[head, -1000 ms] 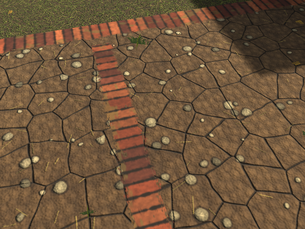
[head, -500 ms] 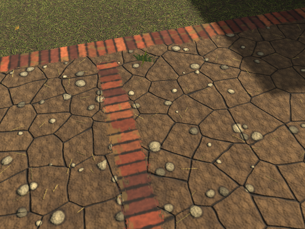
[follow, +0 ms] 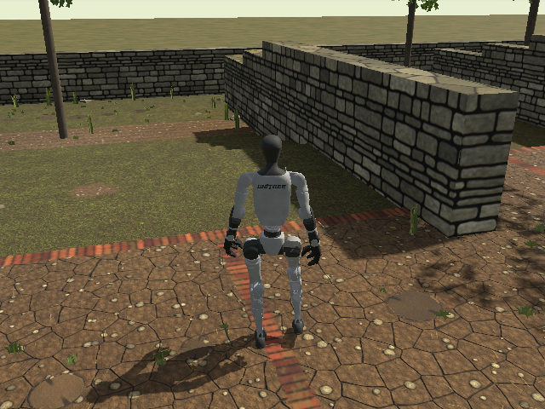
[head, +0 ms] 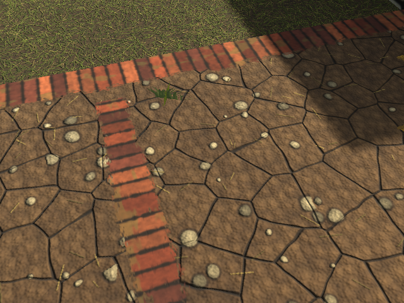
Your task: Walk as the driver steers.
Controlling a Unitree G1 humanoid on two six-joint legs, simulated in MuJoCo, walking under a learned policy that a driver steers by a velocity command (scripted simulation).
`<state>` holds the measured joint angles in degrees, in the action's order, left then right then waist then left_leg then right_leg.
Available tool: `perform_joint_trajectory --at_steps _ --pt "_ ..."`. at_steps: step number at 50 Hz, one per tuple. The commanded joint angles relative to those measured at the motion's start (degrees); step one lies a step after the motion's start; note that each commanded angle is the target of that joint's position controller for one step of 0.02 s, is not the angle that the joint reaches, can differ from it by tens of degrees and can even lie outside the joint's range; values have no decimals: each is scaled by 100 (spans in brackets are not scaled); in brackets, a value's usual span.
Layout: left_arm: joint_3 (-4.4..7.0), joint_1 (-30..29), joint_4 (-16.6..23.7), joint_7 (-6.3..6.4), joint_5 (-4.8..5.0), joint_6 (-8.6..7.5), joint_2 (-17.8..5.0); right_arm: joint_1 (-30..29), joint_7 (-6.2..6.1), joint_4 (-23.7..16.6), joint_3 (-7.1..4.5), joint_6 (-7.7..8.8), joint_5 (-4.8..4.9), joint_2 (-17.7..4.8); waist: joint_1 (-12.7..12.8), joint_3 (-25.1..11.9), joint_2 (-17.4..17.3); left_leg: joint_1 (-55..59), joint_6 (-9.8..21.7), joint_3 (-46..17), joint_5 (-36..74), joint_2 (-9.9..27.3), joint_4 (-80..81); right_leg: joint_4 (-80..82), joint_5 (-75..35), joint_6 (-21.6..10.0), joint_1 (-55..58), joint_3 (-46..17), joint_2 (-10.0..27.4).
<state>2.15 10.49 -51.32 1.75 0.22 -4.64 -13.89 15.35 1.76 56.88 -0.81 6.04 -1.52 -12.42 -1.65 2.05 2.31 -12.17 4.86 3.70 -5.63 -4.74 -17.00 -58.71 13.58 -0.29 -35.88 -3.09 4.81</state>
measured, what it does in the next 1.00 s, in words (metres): walks ahead: right foot, then right foot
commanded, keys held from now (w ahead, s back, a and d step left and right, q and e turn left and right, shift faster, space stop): no key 0.54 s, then w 0.46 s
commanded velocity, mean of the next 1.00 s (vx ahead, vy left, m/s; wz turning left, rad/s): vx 0.17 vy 0.00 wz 0.00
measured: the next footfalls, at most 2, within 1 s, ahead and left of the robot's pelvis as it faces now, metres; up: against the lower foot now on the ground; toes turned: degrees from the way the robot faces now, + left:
right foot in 0.18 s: +0.18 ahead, -0.14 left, +0.00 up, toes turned +0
right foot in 0.98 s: +0.31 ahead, -0.17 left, +0.00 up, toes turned -2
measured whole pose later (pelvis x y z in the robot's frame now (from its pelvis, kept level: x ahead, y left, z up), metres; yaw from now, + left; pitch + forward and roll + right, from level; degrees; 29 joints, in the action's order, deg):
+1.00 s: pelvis +0.21 -0.08 -0.03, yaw +2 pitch +0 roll -1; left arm 3.6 5.7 -53.2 -2.3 1.9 -6.6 -12.6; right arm 29.0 -0.6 63.3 -1.4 3.7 0.6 -11.9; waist -1.8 1.5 -2.3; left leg -3.6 -1.4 -1.9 -29.4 4.0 -40.0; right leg -38.8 14.4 -5.2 -23.9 5.5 -0.7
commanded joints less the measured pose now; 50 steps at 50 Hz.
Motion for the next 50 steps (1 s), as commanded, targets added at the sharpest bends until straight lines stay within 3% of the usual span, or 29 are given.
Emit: perform_joint_trajectory --at_steps 1,5,8,9,10,11,12,13,15,17,21,27,28,29,31,32,34,37,39,40,41,42,44,45,46,47,48,49,50 --pt "3 676 6 34 -63 103 -61 -439 -139 -344 -108 34 19 -781 376 -556 -593 -627 880 -376 3459 1367 411 1161 -822 121 1310 127 12" --pt "43 95 116 16 -17 208 -263 -149 -192 -153 -130 -110 92 -897 139 -530 -627 -290 838 -712 2017 1557 314 2131 -933 140 1542 85 -100" --pt "113 165 37 13 -95 180 -378 -203 -217 -96 -82 -182 229 -716 276 -472 -504 -221 542 -870 885 1351 -237 3307 -1164 -73 2144 192 -238" --pt "171 326 -9 36 -138 168 -582 63 -222 -31 -37 -169 199 -570 244 -557 -258 -320 281 -831 393 1102 -545 3563 -2189 -188 2619 -109 63" --pt "228 379 -13 68 -120 199 -895 612 -221 63 -25 -140 79 -473 -112 -743 256 -676 47 -565 -581 639 -896 3308 -3149 -435 3193 -505 507" --pt "182 295 -95 69 -87 240 -702 980 -246 174 40 -160 78 -169 -287 -867 887 -891 -155 -307 -1363 425 -994 3336 -2715 -863 3265 -743 730" --pt "126 202 -112 19 -55 244 -358 675 -300 131 38 -237 88 -269 -137 -762 752 -672 -269 -262 -1316 467 -994 3531 -1668 -901 2856 -887 653" --pt "102 4 -77 -15 -47 234 -258 422 -339 104 1 -324 111 -424 -106 -552 535 -572 -310 -260 -1202 481 -954 3601 -1207 -772 2518 -781 456" --pt "115 -204 -36 -45 -50 191 -321 375 -377 180 -28 -458 90 -518 -98 -397 272 -414 -309 -300 -1035 522 -821 3486 -1155 -557 2278 -456 146" --pt "146 -90 -142 -40 -6 167 -378 393 -369 248 -15 -480 96 -476 -47 -419 124 -322 -301 -341 -806 564 -805 3318 -1565 -499 2386 -294 11" --pt "159 14 -279 -22 13 188 -336 326 -358 347 -18 -448 132 -455 60 -575 -108 -261 -338 -365 -312 615 -873 3015 -2370 -551 2741 -165 -63" --pt "179 -73 -404 -20 18 297 -287 391 -387 498 -12 -516 134 -352 73 -389 -224 -204 -365 -356 -340 622 -875 3008 -2103 -545 2661 -85 -141" --pt "174 32 -494 -21 19 315 -231 544 -389 587 -3 -525 137 -291 57 -482 -206 -149 -339 -295 -892 574 -832 3055 -1372 -541 2694 -27 -210" --pt "209 81 -543 -17 62 343 -294 581 -393 620 -22 -534 169 -323 74 -331 -208 -292 -255 -253 -1672 512 -861 3063 -224 -565 2590 19 -304" --pt "245 110 -553 -11 110 330 -356 508 -411 552 -54 -490 233 -393 126 222 -281 -702 1 -431 -2916 612 -826 3228 1979 -648 2064 -106 -325" --pt "244 89 -535 -17 125 265 -347 529 -417 510 -51 -417 263 -369 112 482 -226 -832 104 -547 -3157 691 -816 3313 2358 -701 1825 -238 -269" --pt "241 103 -523 -64 157 92 -298 661 -401 485 -51 -240 283 -347 85 671 -178 -904 251 -733 -3130 826 -883 3273 2332 -811 1652 -426 -170" --pt "212 -16 -419 -170 175 -122 -175 1025 -342 519 -97 -46 320 -445 -16 570 -534 -426 497 -1224 -2814 1085 -764 2730 1661 -813 1282 -219 -347" --pt "161 -458 -203 -253 179 -261 -34 1537 -306 641 -192 30 361 -747 -190 549 -1150 731 819 -2307 -1886 1799 -257 1718 590 -640 217 426 -672" --pt "142 -654 -98 -294 176 -322 -40 1600 -294 645 -238 54 348 -871 -208 640 -1225 1235 944 -2751 -1044 2257 -237 1368 -9 -610 -360 597 -563" --pt "136 -906 -25 -327 153 -362 -76 1762 -281 652 -237 56 326 -796 -333 649 -1053 1593 981 -2853 -271 2420 -324 1088 275 -587 -810 616 -485" --pt "122 -1038 60 -353 163 -375 -40 1896 -273 684 -241 36 294 -791 -355 695 -1156 1984 1027 -2956 398 2626 -362 761 1252 -562 -1344 609 -437" --pt "65 -1397 285 -406 228 -352 -7 1962 -256 660 -225 -55 256 -750 -392 819 -1031 2267 927 -2832 824 2769 -317 761 2080 -553 -1801 512 -176" --pt "58 -1322 308 -443 263 -329 -37 1676 -263 539 -228 -107 249 -792 -251 736 -951 1966 726 -2474 787 2607 -234 1247 1650 -569 -1284 549 -129" --pt "90 -829 163 -463 278 -296 -94 1100 -266 344 -229 -155 250 -884 121 524 -949 1147 465 -1880 1045 2238 -258 1998 778 -598 119 740 -304" --pt "177 96 -172 -460 241 -245 -167 651 -259 195 -240 -180 254 -995 606 114 -991 106 245 -1251 1699 1788 -560 2425 -433 -590 2140 1089 -747" --pt "338 911 -488 -439 190 -157 -426 728 -243 183 -245 -173 237 -1009 915 -294 -870 -514 86 -793 2289 1421 -1232 2265 -820 -592 3562 1217 -998" --pt "486 1846 -691 -366 154 -75 -736 601 -237 129 -218 -147 197 -912 1397 -637 -362 -1350 -205 -339 2094 1035 -2682 2527 -249 -819 4660 336 -423" --pt "520 2249 -676 -296 86 -58 -1295 836 -258 -85 -56 -66 160 -246 1178 -1177 1330 -2135 -477 -284 -1511 332 -4982 4014 792 -1546 5107 -2833 1394"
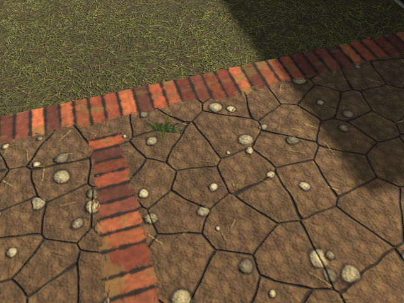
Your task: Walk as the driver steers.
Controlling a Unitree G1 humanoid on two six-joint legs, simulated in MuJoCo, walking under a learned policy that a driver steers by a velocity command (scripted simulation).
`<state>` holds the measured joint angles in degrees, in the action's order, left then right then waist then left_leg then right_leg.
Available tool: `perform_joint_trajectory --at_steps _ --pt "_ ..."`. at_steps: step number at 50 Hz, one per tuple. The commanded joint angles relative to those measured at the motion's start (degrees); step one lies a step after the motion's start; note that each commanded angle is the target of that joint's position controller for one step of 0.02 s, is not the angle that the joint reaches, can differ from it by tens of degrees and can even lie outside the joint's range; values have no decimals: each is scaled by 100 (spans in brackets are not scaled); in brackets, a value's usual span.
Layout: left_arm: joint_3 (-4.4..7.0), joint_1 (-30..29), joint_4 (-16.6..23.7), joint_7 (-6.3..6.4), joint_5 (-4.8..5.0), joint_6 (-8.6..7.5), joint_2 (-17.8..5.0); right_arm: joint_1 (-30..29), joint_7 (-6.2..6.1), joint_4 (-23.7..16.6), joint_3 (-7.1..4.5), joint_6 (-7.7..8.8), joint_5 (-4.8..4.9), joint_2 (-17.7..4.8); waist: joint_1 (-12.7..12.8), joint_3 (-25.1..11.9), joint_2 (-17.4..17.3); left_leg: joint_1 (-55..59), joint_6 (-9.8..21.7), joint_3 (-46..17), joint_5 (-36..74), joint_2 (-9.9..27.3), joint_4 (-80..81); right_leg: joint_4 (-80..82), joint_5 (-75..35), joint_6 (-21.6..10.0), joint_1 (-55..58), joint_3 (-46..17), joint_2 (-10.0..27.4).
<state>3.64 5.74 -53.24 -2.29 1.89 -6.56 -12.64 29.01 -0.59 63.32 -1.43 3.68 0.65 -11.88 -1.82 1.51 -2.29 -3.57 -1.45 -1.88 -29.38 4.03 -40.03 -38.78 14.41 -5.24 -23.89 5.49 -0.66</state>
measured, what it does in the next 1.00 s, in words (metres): walks ahead, turning left: left foot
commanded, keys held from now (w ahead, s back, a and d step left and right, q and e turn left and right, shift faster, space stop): w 0.22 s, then w+q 0.78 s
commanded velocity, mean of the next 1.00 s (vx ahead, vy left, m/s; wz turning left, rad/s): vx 0.48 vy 0.00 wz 0.33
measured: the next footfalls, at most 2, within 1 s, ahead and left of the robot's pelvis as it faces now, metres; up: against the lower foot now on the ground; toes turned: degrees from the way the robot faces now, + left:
left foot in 0.56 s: +0.44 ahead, +0.11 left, +0.00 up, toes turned +9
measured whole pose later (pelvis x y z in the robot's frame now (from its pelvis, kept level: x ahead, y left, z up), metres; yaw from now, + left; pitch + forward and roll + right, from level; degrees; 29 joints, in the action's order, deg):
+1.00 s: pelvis +0.51 +0.04 +0.02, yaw +21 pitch +3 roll +0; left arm 2.3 -0.1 -43.2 -0.2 0.2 -7.0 -15.1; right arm 19.9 -0.5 47.6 -4.4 3.3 1.4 -15.3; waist -5.3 0.7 2.1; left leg -6.4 4.3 -10.3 -18.7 -7.0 -23.3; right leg -28.1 -1.0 1.7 -32.2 -5.3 1.7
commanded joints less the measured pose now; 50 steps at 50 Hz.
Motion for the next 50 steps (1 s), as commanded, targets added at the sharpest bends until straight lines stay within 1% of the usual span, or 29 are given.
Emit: perform_joint_trajectory --at_steps 1,2,3,4,5,6,7,11,13,17,22,23,25,26,27,28,29,30,31,32,33,34,35,37,40,43,46,48,50 --pt "191 2403 -438 91 -178 70 -1053 -728 -15 -827 -22 294 129 -269 1008 -981 1582 -3579 265 -554 69 -651 -3812 2876 1097 -1342 3576 -5240 2396" --pt "84 1685 -295 83 -152 10 -828 -971 11 -952 -64 370 267 -406 717 -190 1041 -4073 452 -549 405 -284 -4031 2818 1072 -1187 2974 -4539 2375" --pt "-3 1202 -181 47 -141 -27 -581 -1139 15 -974 -96 397 258 -489 539 122 563 -3938 588 -452 989 34 -3789 2800 451 -970 2404 -3588 2076" --pt "-41 989 -138 -5 -166 -47 -535 -1064 -20 -904 -154 375 173 -473 362 190 355 -3693 625 -354 1373 214 -3462 2840 -135 -777 2033 -2858 1766" --pt "-81 916 -135 -18 -197 -39 -429 -891 -40 -846 -223 307 112 -527 202 146 385 -3412 655 -307 1635 351 -3190 2926 -452 -638 1828 -2278 1471" --pt "-99 976 -179 -13 -222 -29 -400 -794 -29 -818 -253 245 114 -510 134 123 570 -3202 645 -258 1749 395 -2978 2988 -780 -608 1705 -1995 1358" --pt "-116 1088 -228 13 -215 -25 -384 -801 -21 -821 -281 195 115 -497 87 146 544 -3217 606 -182 1788 410 -2786 3024 -1189 -605 1739 -1748 1264" --pt "-92 1520 -384 168 -232 23 -635 -1751 -13 -1154 -335 101 26 -463 196 275 458 -3980 364 -24 2468 452 -1870 3185 -1910 -616 1937 -1397 1263" --pt "-84 1566 -386 245 -266 60 -659 -2168 30 -1292 -319 93 40 -425 268 308 488 -4175 303 -35 2942 430 -1247 3266 -1842 -545 2035 -1146 1250" --pt "-68 1769 -450 317 -246 36 -695 -2897 135 -1518 -253 104 82 -373 468 434 514 -3945 384 109 3686 216 -165 3474 -1887 -344 2142 -600 1207" --pt "-39 2096 -596 331 -233 126 -706 -3561 336 -1849 -160 146 119 -282 632 598 458 -4179 622 232 3371 -18 521 3127 -2539 -295 3136 -100 1450" --pt "-26 2063 -582 341 -230 155 -752 -3635 388 -1922 -150 162 121 -279 604 586 485 -4092 681 342 3187 -78 603 2961 -2960 -282 3259 -11 1505" --pt "10 1887 -484 382 -226 197 -929 -3512 462 -2003 -200 177 100 -403 400 312 693 -3439 857 715 2655 -380 618 2339 -4927 -207 3388 181 1550" --pt "33 1828 -433 414 -228 229 -1032 -3252 476 -1995 -266 163 91 -537 219 56 874 -2998 962 889 2346 -584 556 1807 -6020 -158 3474 246 1563" --pt "53 1724 -368 441 -252 279 -1124 -2593 480 -1866 -386 149 99 -764 -133 -330 1028 -2197 1089 977 2166 -793 585 895 -6688 -88 3382 325 1526" --pt "56 1549 -268 446 -239 298 -1196 -1627 441 -1638 -561 130 101 -1087 -639 -817 947 -758 1298 810 2476 -886 986 -412 -6378 78 2731 429 1339" --pt "-14 1539 -78 428 -307 209 -1078 -662 308 -1484 -715 58 46 -1600 -896 -1508 140 1139 1707 -905 2423 215 978 -2389 -4036 275 1080 446 987" --pt "-262 2130 53 262 -261 -19 -217 -748 290 -1619 -712 69 43 -1773 -251 -2271 -1149 2970 2919 -4339 1632 1676 1812 -4502 1453 601 -1341 -323 -350" --pt "-140 1454 233 165 -65 -296 -746 -686 271 -1511 -594 64 -9 -1352 -562 -2168 -541 2814 2599 -4382 1196 1474 2354 -4823 1390 342 -1997 -1343 -58" --pt "-70 882 480 157 110 -387 -1010 -1022 248 -1590 -519 103 -16 -1052 -472 -1329 -338 2028 2281 -3388 1448 1242 2434 -4520 959 207 -2234 -1253 240" --pt "-55 730 518 207 52 -395 -967 -1524 286 -1705 -443 150 -8 -876 -123 -745 383 929 2097 -2690 2097 985 2599 -3935 589 216 -1962 -1177 486" --pt "21 775 500 270 -73 -321 -1011 -1835 290 -1811 -386 182 -21 -721 108 -552 482 194 1977 -2229 2568 775 2675 -3422 421 291 -1555 -1144 668" --pt "45 901 532 285 -141 -217 -967 -1969 276 -1876 -358 179 -47 -693 293 -416 403 -369 1934 -1972 2784 597 2790 -3183 370 367 -1182 -1147 773" --pt "49 943 646 321 -234 -73 -789 -1912 216 -1893 -385 169 5 -853 426 -258 239 -1010 1949 -1668 3069 454 2925 -2584 294 571 -964 -1008 822" --pt "32 239 954 385 -305 6 -715 -1553 80 -1889 -468 165 -2 -1158 238 -80 41 -1420 1851 -1322 3278 228 2980 -1348 -656 824 -1057 -833 686" --pt "-25 -467 1161 358 -264 -20 -565 -1214 23 -1867 -481 104 58 -1174 -65 -84 -122 -1423 1526 -1157 2852 -43 2785 90 -1758 816 -752 -798 380" --pt "-27 -908 1354 288 -172 -65 -630 -952 14 -1815 -477 57 87 -1169 -256 -152 -278 -1107 1404 -1473 2522 71 2540 736 -2021 789 -533 -843 183" --pt "10 -1020 1454 221 -153 -123 -784 -851 -11 -1813 -466 16 103 -1124 -256 -208 -292 -647 1365 -1848 2374 223 2166 1067 -1737 717 -519 -980 134" --pt "62 -909 1480 167 -132 -200 -934 -896 -48 -1870 -483 -23 69 -1173 -114 -254 -426 -374 1307 -2205 2437 359 1801 1249 -1214 591 -249 -1015 92"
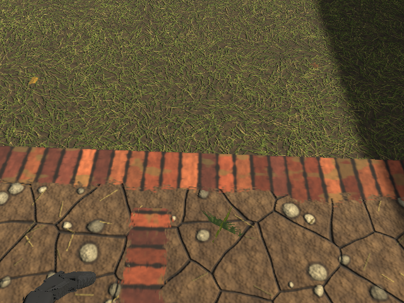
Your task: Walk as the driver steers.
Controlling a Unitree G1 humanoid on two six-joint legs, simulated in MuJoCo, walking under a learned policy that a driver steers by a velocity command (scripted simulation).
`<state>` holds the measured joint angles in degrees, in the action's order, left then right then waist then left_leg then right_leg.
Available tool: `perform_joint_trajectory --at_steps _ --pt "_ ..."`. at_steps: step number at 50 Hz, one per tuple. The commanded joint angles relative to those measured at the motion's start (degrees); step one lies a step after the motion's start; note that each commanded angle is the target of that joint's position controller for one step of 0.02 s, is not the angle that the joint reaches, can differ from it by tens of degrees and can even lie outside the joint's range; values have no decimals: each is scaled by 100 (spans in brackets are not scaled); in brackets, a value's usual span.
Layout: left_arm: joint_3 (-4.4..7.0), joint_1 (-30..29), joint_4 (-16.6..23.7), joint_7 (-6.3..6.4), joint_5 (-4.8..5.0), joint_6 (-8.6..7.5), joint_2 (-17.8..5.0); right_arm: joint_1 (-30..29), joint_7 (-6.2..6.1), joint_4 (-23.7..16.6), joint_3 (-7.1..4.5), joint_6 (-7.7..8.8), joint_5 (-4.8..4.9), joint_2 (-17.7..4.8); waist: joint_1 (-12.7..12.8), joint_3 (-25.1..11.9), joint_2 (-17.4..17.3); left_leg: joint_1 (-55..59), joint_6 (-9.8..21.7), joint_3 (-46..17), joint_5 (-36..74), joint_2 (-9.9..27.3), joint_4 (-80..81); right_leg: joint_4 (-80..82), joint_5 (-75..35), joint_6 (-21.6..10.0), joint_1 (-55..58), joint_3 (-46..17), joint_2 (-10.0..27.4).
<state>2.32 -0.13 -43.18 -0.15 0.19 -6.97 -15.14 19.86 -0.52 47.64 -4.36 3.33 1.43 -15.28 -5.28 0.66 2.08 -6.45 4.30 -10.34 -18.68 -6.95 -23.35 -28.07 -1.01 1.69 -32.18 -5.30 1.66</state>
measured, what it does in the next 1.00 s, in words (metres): walks ahead, turning left: right foot, then left foot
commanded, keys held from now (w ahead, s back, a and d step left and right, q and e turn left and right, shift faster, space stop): w+q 0.50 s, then q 0.08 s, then e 0.42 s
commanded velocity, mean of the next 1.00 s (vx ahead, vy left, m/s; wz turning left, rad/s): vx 0.35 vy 0.00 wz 0.32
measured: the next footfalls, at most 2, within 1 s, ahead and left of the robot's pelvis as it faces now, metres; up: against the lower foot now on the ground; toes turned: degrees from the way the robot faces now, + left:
right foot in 0.06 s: +0.21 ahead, -0.14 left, +0.00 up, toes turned +6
left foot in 0.58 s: +0.41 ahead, +0.19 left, +0.00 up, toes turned +24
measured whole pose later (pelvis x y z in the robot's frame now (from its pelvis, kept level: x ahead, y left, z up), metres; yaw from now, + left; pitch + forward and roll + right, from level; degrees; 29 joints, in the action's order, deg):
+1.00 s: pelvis +0.40 +0.10 +0.00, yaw +17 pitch +2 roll +2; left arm 3.5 10.8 -46.1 0.8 0.7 1.3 -15.6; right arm 8.2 -1.4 44.0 -3.1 1.3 -1.2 -13.5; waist 0.4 1.5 2.6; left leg -11.5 4.3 9.0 -10.7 -2.3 -20.1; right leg -48.8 15.3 4.1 -31.0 -1.6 5.8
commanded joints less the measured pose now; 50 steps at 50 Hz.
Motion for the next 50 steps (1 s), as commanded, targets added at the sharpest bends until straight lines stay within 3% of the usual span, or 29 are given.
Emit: perform_joint_trajectory --at_steps 1,2,3,4,5,6,7,8,9,12,16,20,24,25,27,28,29,30,31,32,33,34,35,37,39,44,47,50 --pt "228 -11 404 -51 40 -194 -740 -67 -66 -353 -183 -8 -19 -810 426 -244 -953 -85 660 -1429 1517 1407 -104 351 442 -210 999 135 -160" --pt "310 572 266 -24 -5 -222 -897 -153 -58 -429 -129 -5 -42 -660 720 -570 -926 -262 502 -1293 1787 1150 -671 474 432 -396 1896 128 -49" --pt "401 1492 165 24 -99 -232 -1214 -244 -24 -564 -8 29 -108 -339 1133 -1323 -466 -958 285 -817 1359 809 -2163 304 586 -780 3375 -625 837" --pt "519 2136 14 42 -181 -139 -1657 497 -14 -719 88 102 46 -23 896 -2045 1298 -3032 -117 42 -981 -12 -3976 629 1489 -1702 5351 -3056 2162" --pt "444 2130 25 13 -44 -94 -1241 643 -18 -657 34 118 128 -536 913 -1940 1430 -3921 -178 -28 -1504 443 -4962 903 2629 -1794 5379 -4051 2450" --pt "326 1852 145 26 -18 -53 -782 150 -17 -673 -68 76 111 -925 1053 -1180 720 -4164 -227 -31 -975 684 -5278 995 2696 -1515 4718 -3171 2179" --pt "273 1561 189 28 -50 -3 -666 -211 -24 -743 -84 37 40 -905 987 -685 241 -4003 -269 180 -515 888 -5219 1087 2068 -1300 3950 -2298 1886" --pt "240 1340 161 17 -81 28 -588 -415 -15 -826 -97 30 -24 -813 859 -336 145 -3849 -283 219 -203 1035 -4944 1254 1485 -1220 3329 -1775 1635" --pt "201 1227 139 9 -112 28 -494 -427 14 -858 -116 -2 -13 -713 718 -170 254 -3613 -268 242 -38 1189 -4741 1413 1084 -1139 2919 -1302 1429" --pt "252 1238 16 -26 -50 -32 -576 -418 64 -989 -69 -112 34 -400 602 -64 390 -3462 -322 438 240 1332 -4371 1790 430 -1238 2537 -499 1297" --pt "350 1341 -113 4 -53 -22 -825 -809 103 -1218 -42 -133 2 -336 642 -42 200 -3707 -414 472 1110 1395 -3435 1924 -318 -1282 2756 224 1354" --pt "378 1502 -210 51 -17 64 -970 -1526 244 -1427 17 -77 -7 -236 903 148 162 -3406 -342 844 2032 1296 -2186 1907 -341 -1088 2894 934 1245" --pt "437 1760 -341 56 87 183 -1172 -2053 369 -1716 20 -91 20 -272 1014 375 180 -3349 -156 1135 1624 1189 -1548 1729 -531 -961 3430 1199 1482" --pt "456 1760 -355 60 116 221 -1228 -2071 393 -1768 -2 -97 14 -321 961 370 209 -3236 -63 1238 1346 1109 -1440 1559 -964 -912 3566 1288 1531" --pt "504 1626 -303 118 146 318 -1401 -1637 403 -1741 -135 -116 -65 -565 615 48 400 -2392 146 1624 822 648 -1253 500 -3382 -753 3650 1553 1434" --pt "500 1531 -262 155 171 368 -1408 -809 385 -1529 -274 -109 -80 -788 154 -380 349 -1350 306 1741 1200 356 -824 -582 -3947 -600 3449 1698 1250" --pt "442 1576 -202 176 144 347 -1264 37 282 -1321 -454 -130 -99 -1159 -258 -864 76 202 530 1394 2174 396 -511 -2017 -3091 -292 2495 1778 975" --pt "164 1914 -22 105 -267 270 -370 160 126 -1271 -462 -152 -116 -1631 227 -1348 -1624 1960 947 -592 4933 1955 -956 -3956 2999 -32 474 1625 354" --pt "78 2377 44 18 -66 135 -589 -47 183 -1642 -383 -81 -232 -1702 309 -2844 -1842 2998 2207 -3094 4805 3243 -366 -5461 4259 100 -563 448 -248" --pt "221 1864 -96 -17 164 119 -1105 -36 233 -1547 -240 -85 -254 -1127 -16 -2627 -688 2553 1885 -2140 5226 2954 -255 -5503 3624 74 -652 13 134" --pt "185 1609 -35 -17 221 135 -1009 -246 247 -1415 -157 -56 -173 -884 101 -1833 -587 1890 1616 -1212 5271 2687 -289 -5075 3277 26 -847 160 353" --pt "166 1492 -136 45 131 183 -899 -555 243 -1369 -96 -21 -114 -722 289 -1336 -162 1081 1330 -773 4921 2396 -137 -4619 2984 50 -665 179 562" --pt "187 1485 -156 79 85 268 -909 -807 231 -1337 -54 -1 -134 -618 468 -1073 -272 420 1233 -485 4812 2265 55 -4303 2788 74 -339 144 658" --pt "192 1853 -323 115 99 467 -763 -1060 229 -1204 -27 76 -273 -565 781 -949 -417 -556 1154 95 4872 2113 444 -3947 2408 126 523 143 629" --pt "185 1953 -387 162 75 558 -618 -1231 181 -1063 -15 155 -341 -526 880 -858 -515 -856 1139 570 4973 2034 643 -3482 2017 220 737 98 540" --pt "210 1332 -161 164 52 648 -610 -1295 -41 -808 -84 28 -308 -714 663 -578 -686 -512 990 1044 3822 2056 904 -2478 1246 278 381 186 510" --pt "241 1003 47 130 60 740 -616 -1171 -117 -683 -113 -109 -275 -749 497 -372 -644 -162 1051 954 2934 2285 983 -2250 1457 261 42 244 535" --pt "259 816 230 72 47 805 -579 -1116 -153 -621 -150 -236 -227 -801 410 -295 -666 182 1061 937 2721 2472 831 -2067 1873 215 -120 386 498"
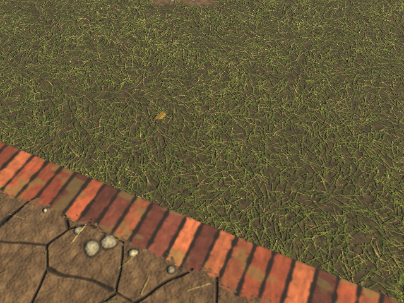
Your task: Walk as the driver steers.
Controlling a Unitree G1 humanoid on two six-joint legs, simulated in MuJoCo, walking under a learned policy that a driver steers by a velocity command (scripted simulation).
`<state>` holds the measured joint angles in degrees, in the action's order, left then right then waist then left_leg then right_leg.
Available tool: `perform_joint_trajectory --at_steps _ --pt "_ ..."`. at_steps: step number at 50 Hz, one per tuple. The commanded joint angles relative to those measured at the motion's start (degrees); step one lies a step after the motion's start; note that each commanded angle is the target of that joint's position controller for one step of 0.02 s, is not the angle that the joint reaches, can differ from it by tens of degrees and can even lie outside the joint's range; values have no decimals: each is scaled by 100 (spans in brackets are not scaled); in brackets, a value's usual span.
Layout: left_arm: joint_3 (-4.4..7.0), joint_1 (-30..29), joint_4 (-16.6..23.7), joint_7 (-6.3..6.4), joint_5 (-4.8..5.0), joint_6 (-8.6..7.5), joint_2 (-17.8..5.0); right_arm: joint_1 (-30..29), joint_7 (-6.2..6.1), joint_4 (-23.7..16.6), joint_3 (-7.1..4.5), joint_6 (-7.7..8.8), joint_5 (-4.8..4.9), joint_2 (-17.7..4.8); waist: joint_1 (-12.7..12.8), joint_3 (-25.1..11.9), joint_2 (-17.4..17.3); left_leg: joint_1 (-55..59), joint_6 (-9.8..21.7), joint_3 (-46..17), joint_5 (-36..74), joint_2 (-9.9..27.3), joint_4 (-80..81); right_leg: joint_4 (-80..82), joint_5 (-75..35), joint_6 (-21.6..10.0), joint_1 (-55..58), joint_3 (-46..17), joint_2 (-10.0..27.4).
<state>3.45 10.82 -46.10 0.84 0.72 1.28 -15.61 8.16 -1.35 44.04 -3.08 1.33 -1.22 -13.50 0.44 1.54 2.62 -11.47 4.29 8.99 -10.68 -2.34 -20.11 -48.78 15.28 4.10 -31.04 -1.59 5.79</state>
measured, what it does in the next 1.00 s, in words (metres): steps on the spot, turning right: right foot, then left foot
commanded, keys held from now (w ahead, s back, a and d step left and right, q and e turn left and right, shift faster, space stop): e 0.86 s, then no key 0.14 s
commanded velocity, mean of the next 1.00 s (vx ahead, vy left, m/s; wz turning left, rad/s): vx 0.02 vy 0.00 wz -0.53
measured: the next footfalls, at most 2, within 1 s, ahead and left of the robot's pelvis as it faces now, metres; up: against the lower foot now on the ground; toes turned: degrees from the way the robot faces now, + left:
right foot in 0.16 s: +0.06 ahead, -0.15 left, +0.00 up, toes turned -9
left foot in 0.64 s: +0.15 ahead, +0.07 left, +0.00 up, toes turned -28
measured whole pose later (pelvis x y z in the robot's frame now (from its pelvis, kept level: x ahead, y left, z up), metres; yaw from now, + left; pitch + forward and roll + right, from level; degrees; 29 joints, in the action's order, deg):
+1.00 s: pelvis +0.04 -0.03 +0.00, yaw -34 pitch +2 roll +0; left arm 4.3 9.6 -35.0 0.2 0.9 3.7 -17.2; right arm 9.0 -1.4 42.1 -4.1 -1.0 0.3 -15.9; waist -1.5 3.5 0.5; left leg -13.7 -0.6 4.6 -13.7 4.0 -26.1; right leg -44.1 23.2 4.0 -22.2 -0.8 1.3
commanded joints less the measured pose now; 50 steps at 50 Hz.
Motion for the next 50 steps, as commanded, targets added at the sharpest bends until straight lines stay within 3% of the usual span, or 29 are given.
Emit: perform_joint_trajectory --at_steps 1,5,7,8,9,10,11,12,13,14,16,20,26,29,31,32,33,34,35,36,37,38,41,44,46,50 --pt "147 -314 572 -56 -4 -5 -512 54 -78 -256 -291 -76 54 -1002 -176 -395 -741 780 1046 -973 2017 2052 409 103 376 -50 -210 87 48" --pt "158 -297 716 -198 42 -5 -447 7 -104 -243 -361 -199 159 -1163 -141 -551 -884 1093 828 -813 2844 2128 -193 921 537 -256 267 475 -230" --pt "198 20 662 -259 43 -31 -473 -58 -131 -204 -376 -227 278 -1166 95 -646 -864 910 436 -502 2735 1918 -827 2129 -485 -505 1076 681 -470" --pt "308 224 643 -206 1 -46 -778 207 -117 -111 -362 -198 252 -1055 131 -791 -495 492 25 -201 2147 1564 -1508 2626 -1764 -740 1839 278 -393" --pt "506 551 707 -81 -78 -55 -1552 51 -79 -331 -280 -127 6 -782 101 -1060 908 -1072 -501 210 202 928 -3130 2398 -4574 -1316 3123 -1389 845" --pt "491 686 776 -91 -210 -86 -1675 -410 -57 -590 -223 -78 -78 -655 294 -1328 1519 -2500 -779 -414 -2895 54 -4414 2456 -5775 -2538 3603 -2803 1841" --pt "410 672 833 -145 -199 -165 -1404 -506 -4 -531 -293 -72 29 -904 431 -1482 620 -2685 -745 -1141 -2917 221 -5061 2522 -5454 -2602 3576 -2403 1675" --pt "388 372 862 -128 -142 -223 -1287 -507 6 -503 -304 -82 165 -898 248 -1168 433 -2861 -677 -1234 -2418 326 -5109 2490 -4856 -2252 3379 -1863 1275" --pt "375 79 900 -94 -42 -225 -1177 -418 -41 -403 -314 -105 155 -879 98 -933 154 -2949 -681 -1251 -1977 392 -4844 2522 -4289 -1937 3137 -1571 957" --pt "330 -110 954 -46 39 -198 -1053 -416 -95 -390 -352 -138 102 -982 13 -836 201 -2866 -710 -1293 -1652 451 -4625 2598 -3985 -1797 2933 -1481 842" --pt "321 -172 1027 6 -7 -136 -1074 -254 -104 -362 -343 -162 103 -888 -120 -900 346 -2435 -805 -1234 -1264 288 -4525 2670 -4017 -1787 2589 -1376 654" --pt "363 -69 1084 92 2 -87 -1168 -391 -129 -410 -286 -147 131 -751 -27 -898 425 -2286 -943 -1315 -952 188 -3464 2641 -3508 -1744 2625 -1528 551" --pt "381 -229 1248 98 -19 29 -1221 -476 -33 -456 -290 -80 167 -804 55 -768 682 -1547 -923 -1406 -915 30 -2351 2585 -2365 -1689 2106 -2136 423" --pt "374 -331 1327 78 10 64 -1194 -356 44 -476 -314 16 192 -859 33 -770 801 -1207 -809 -1419 -961 -39 -1647 2399 -2427 -1624 2179 -2558 356" --pt "350 -523 1410 106 87 104 -1136 5 99 -389 -350 86 196 -876 -218 -763 774 -485 -659 -1302 -100 -32 -374 2152 -2067 -1359 2008 -2619 100" --pt "312 -442 1444 127 74 111 -992 172 94 -349 -413 97 154 -1063 -215 -819 543 151 -492 -1551 514 400 -23 1863 -1265 -1098 1608 -2473 -148" --pt "217 -99 1438 110 -30 103 -634 190 45 -432 -483 60 49 -1447 28 -966 -757 816 -12 -2674 1575 1664 87 613 669 -755 852 -1639 -810" --pt "293 -55 1627 102 9 41 -855 177 69 -402 -501 38 -145 -1626 144 -711 -2001 632 1057 -3998 2581 2592 206 -508 2452 -458 -230 -868 -1416" --pt "432 78 1500 93 -33 3 -1306 -10 64 -545 -432 60 -105 -1342 110 -658 -1485 484 1351 -3844 2374 2713 230 -1619 2249 -264 -380 -889 -967" --pt "509 92 1356 79 26 33 -1442 -264 33 -614 -351 50 -50 -1043 159 -533 -1124 330 1073 -3131 2016 2284 153 -1999 1798 -179 -362 -814 -867" --pt "504 175 1233 97 36 104 -1296 -442 4 -667 -317 19 20 -940 212 -435 -947 292 789 -2594 1600 1885 108 -2160 1459 -72 -383 -714 -807" --pt "471 145 1240 98 28 157 -1168 -482 -33 -677 -290 -2 99 -886 134 -334 -979 314 732 -2321 1594 1752 109 -2321 1160 31 -519 -650 -777" --pt "342 -180 1447 38 102 171 -796 -153 -141 -621 -293 -100 43 -967 -103 -337 -1163 587 784 -1713 1791 1562 182 -1773 795 176 -575 -216 -677" --pt "253 -439 1623 -3 43 152 -648 71 -154 -580 -359 -152 42 -1163 -296 -562 -1229 942 898 -1595 2004 1781 111 -852 906 201 -294 -88 -466" --pt "194 -405 1650 -37 -3 141 -557 -20 -89 -586 -396 -171 85 -1303 -276 -642 -1292 693 914 -1435 2133 1823 82 -188 1026 112 339 96 -448" --pt "226 -69 1529 -84 6 162 -631 -97 27 -520 -377 -170 249 -1367 -115 -616 -1336 484 791 -1402 1972 1858 -201 1365 436 -165 1253 350 -603"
